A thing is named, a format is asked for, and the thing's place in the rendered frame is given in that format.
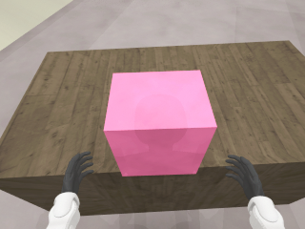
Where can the carton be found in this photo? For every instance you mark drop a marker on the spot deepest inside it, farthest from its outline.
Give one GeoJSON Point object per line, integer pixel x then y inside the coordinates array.
{"type": "Point", "coordinates": [159, 123]}

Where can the pedestal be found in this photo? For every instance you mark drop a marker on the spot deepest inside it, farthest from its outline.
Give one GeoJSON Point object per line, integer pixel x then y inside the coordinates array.
{"type": "Point", "coordinates": [257, 95]}

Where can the robot left hand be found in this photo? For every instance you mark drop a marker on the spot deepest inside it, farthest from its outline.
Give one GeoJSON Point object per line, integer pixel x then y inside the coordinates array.
{"type": "Point", "coordinates": [73, 175]}

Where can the left robot forearm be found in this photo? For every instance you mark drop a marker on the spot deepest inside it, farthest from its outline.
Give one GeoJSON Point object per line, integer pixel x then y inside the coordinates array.
{"type": "Point", "coordinates": [64, 214]}

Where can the robot right hand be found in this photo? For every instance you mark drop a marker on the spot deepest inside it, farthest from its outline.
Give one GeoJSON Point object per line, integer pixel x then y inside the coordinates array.
{"type": "Point", "coordinates": [247, 176]}

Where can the right robot forearm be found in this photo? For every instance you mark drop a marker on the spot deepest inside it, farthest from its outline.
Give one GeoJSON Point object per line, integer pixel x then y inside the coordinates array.
{"type": "Point", "coordinates": [263, 214]}

